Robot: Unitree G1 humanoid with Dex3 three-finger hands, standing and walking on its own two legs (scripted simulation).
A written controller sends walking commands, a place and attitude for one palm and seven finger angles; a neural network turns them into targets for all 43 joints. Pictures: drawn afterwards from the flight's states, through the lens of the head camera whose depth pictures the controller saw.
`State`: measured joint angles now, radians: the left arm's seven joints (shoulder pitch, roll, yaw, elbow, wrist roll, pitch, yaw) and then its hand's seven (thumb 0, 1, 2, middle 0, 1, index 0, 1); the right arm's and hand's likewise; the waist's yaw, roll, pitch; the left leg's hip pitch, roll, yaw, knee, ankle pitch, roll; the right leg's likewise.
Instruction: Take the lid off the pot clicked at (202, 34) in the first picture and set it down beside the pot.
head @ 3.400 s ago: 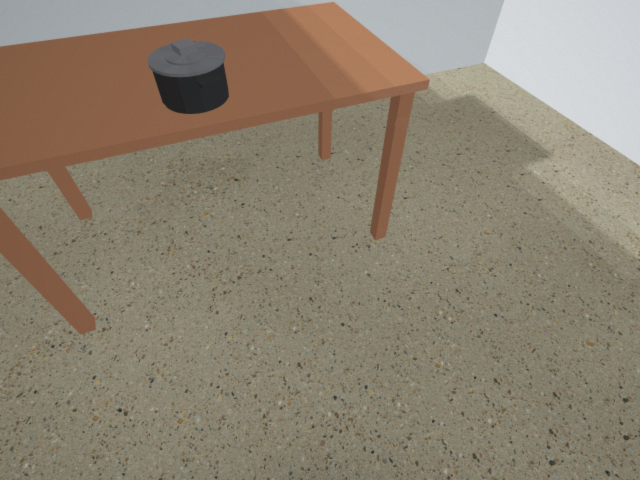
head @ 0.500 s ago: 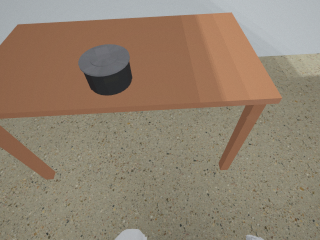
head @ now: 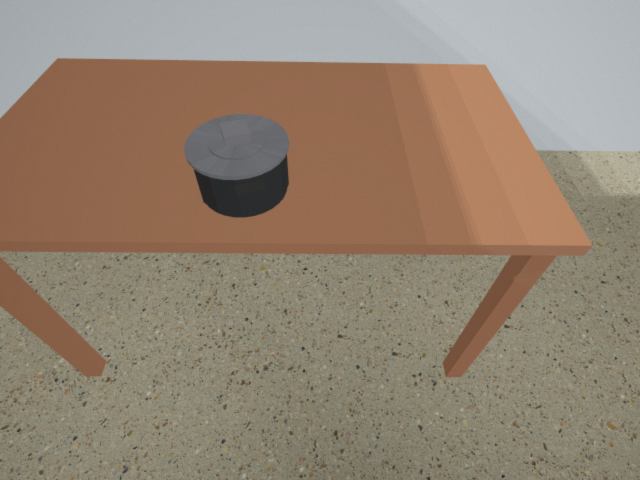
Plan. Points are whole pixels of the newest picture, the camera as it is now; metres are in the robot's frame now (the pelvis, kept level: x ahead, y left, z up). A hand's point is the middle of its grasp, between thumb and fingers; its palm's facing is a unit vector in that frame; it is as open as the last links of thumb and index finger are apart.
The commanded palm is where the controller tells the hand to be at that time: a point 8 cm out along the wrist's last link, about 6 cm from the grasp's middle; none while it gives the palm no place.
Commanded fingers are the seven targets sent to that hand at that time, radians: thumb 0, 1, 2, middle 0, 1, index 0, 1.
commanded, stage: take the last steps up to it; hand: left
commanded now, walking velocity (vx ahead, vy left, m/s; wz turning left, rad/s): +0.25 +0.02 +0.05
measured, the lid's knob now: (235, 132) +0.65 +0.18 +0.07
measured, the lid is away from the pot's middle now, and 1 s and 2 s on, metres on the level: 0.00 0.00 0.00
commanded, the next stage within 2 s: come to a stop and stand still in 0.28 s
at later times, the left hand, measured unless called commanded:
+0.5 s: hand out of the picture +0.11 +0.19 -0.20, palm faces +0.11 -0.98 -0.16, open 7.4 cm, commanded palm none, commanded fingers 0.00 0.90 0.90 -0.20 -0.30 -0.20 -0.30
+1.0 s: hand (195, 453) +0.19 +0.19 -0.17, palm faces +0.00 -0.96 -0.27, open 7.4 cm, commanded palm none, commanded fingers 0.00 0.90 0.90 -0.20 -0.30 -0.20 -0.30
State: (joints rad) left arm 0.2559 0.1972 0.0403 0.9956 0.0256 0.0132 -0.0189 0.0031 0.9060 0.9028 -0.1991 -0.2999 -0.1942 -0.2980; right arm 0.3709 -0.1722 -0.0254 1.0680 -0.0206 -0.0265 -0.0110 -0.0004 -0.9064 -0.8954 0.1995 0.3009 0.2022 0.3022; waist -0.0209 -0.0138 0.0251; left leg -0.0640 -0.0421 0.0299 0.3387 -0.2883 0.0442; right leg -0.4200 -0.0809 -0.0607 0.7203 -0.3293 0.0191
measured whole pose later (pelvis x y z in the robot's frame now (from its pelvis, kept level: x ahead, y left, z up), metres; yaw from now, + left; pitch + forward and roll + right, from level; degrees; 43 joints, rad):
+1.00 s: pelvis +0.15 +0.00 -0.01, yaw -1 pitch -1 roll +1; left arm 0.25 0.19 0.02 1.03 0.02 0.02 0.03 0.00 0.91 0.90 -0.20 -0.30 -0.19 -0.30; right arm 0.21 -0.20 -0.05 1.06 -0.01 0.05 -0.01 0.00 -0.91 -0.90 0.20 0.30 0.20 0.30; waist -0.02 0.03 0.03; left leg -0.33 0.04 0.09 0.54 -0.27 -0.01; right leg -0.22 -0.04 -0.02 0.54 -0.29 0.01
